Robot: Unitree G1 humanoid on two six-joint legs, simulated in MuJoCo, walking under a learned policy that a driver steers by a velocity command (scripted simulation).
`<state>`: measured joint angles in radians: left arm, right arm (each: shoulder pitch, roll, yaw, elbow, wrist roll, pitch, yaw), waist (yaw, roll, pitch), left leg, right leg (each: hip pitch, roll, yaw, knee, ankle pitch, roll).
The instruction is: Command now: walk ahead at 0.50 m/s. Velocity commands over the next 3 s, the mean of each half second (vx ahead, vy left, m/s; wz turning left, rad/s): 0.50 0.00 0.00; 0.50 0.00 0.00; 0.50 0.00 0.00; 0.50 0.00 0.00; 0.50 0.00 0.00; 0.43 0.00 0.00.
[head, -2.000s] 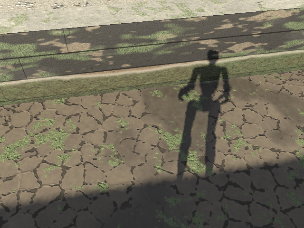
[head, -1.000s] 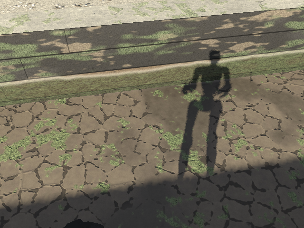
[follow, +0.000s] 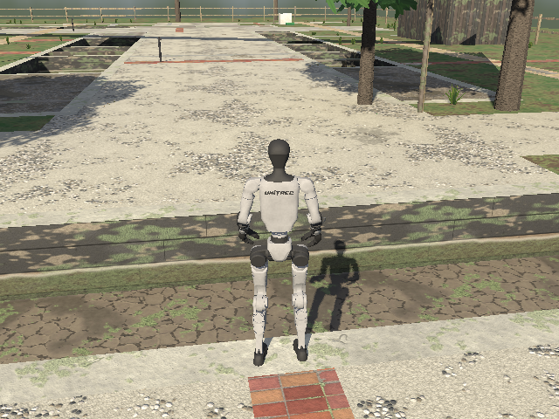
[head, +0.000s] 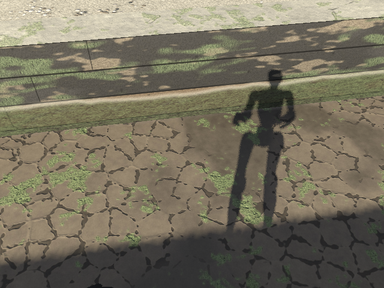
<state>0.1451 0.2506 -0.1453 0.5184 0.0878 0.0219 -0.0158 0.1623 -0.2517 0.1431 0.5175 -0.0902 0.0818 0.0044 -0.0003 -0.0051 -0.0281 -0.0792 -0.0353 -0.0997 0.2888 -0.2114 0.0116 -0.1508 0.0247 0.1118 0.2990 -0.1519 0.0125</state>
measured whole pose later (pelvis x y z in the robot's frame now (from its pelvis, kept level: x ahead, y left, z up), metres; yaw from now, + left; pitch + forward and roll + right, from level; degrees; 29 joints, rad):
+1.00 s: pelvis -0.01 +0.01 +0.00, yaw +0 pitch +0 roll +0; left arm 0.16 0.26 -0.14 0.51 0.08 0.03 0.00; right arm 0.17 -0.25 0.14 0.54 -0.08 0.06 0.02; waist 0.00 -0.01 -0.04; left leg -0.08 -0.05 -0.10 0.29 -0.20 0.02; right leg -0.16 0.01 0.12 0.32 -0.15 0.02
